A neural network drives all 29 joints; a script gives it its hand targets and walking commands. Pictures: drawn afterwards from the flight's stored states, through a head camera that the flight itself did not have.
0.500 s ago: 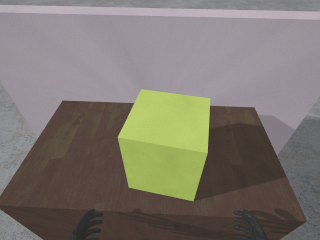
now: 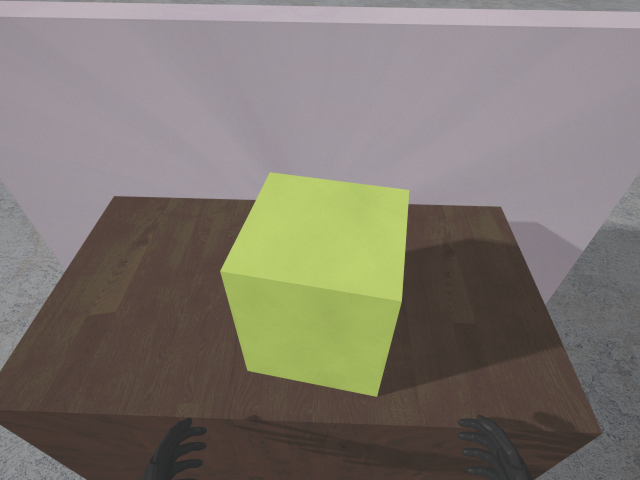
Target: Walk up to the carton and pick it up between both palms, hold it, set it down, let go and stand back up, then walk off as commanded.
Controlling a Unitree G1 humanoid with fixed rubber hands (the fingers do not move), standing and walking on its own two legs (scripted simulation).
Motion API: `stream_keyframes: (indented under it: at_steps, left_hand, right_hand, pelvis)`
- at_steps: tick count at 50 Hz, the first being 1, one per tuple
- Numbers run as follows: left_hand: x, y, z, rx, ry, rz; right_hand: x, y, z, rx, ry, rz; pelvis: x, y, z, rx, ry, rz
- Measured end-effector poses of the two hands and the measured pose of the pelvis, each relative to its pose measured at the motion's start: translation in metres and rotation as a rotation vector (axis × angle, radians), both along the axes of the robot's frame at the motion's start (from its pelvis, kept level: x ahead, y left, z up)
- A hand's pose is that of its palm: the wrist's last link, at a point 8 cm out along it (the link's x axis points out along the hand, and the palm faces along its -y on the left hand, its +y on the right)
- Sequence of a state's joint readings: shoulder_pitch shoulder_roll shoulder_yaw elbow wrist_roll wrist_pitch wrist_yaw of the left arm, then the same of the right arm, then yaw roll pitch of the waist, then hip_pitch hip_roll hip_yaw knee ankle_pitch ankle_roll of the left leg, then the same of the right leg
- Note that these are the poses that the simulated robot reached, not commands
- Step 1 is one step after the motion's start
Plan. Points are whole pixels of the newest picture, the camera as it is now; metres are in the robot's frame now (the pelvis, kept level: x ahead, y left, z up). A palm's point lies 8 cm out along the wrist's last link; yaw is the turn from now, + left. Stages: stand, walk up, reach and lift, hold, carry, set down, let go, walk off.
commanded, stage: set down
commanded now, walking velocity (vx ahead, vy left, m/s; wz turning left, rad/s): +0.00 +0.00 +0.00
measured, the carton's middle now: (323, 285) +0.41 +0.02 +0.00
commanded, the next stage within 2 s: let go in 0.16 s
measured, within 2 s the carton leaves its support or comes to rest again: neither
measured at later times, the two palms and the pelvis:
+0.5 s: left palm out of the picture +0.15 +0.23 -0.09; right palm out of the picture +0.15 -0.21 -0.07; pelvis -0.01 +0.01 +0.00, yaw -1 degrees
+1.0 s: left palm out of the picture +0.10 +0.33 -0.10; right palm out of the picture +0.16 -0.21 -0.07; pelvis -0.01 +0.03 -0.01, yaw +0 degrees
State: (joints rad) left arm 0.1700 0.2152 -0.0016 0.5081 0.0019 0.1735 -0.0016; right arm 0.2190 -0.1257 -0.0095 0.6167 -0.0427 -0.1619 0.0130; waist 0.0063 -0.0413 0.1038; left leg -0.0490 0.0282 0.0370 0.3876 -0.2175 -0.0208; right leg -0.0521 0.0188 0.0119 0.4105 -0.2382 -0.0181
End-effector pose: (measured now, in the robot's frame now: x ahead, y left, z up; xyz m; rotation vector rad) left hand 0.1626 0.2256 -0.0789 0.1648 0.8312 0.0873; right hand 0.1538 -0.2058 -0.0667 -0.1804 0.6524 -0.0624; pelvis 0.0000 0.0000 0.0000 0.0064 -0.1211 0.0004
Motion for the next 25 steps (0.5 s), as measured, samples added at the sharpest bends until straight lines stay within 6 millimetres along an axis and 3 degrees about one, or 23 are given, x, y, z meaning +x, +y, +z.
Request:
stream_keyframes:
  at_steps: [25]
  left_hand:
    - [-0.009,0.000,-0.006,0.015,0.022,0.004]
  right_hand:
    - [0.001,-0.001,0.001,-0.006,0.011,0.018]
  pelvis:
    - [-0.010,0.009,-0.001,-0.002,-0.005,-0.012]
